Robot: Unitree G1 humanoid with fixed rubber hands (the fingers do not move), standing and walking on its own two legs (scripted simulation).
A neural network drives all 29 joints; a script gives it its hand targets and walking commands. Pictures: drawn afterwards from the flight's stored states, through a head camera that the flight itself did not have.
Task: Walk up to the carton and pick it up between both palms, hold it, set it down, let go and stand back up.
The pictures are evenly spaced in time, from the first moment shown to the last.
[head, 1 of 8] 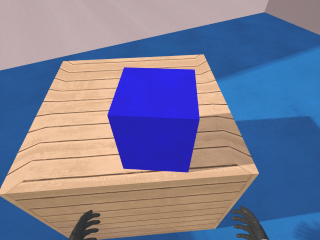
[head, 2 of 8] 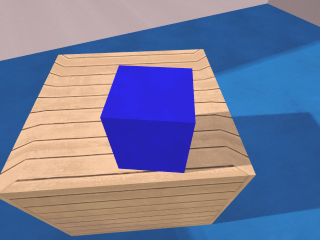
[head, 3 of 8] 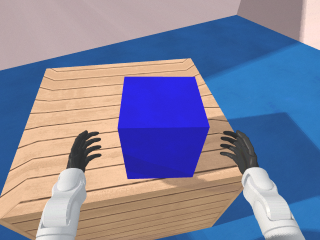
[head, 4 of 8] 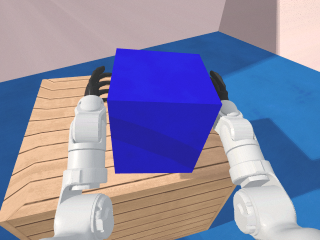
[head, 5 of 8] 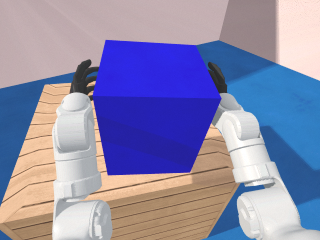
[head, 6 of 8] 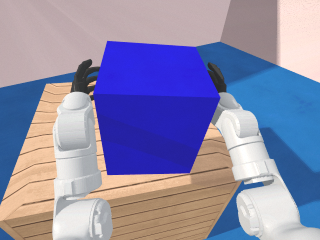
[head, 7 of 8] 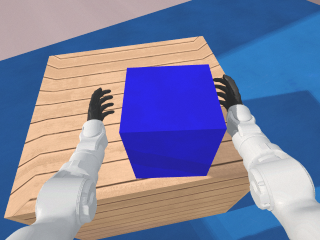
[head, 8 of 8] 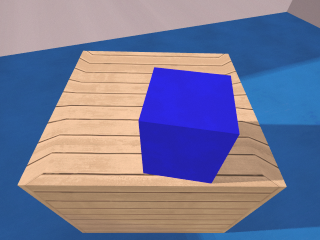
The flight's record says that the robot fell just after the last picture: no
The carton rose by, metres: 0.18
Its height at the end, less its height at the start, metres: +0.00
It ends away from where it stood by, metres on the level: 0.01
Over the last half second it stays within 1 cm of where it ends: yes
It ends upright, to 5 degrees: yes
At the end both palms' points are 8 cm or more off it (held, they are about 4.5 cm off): yes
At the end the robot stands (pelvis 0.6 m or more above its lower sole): yes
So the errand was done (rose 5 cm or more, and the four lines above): yes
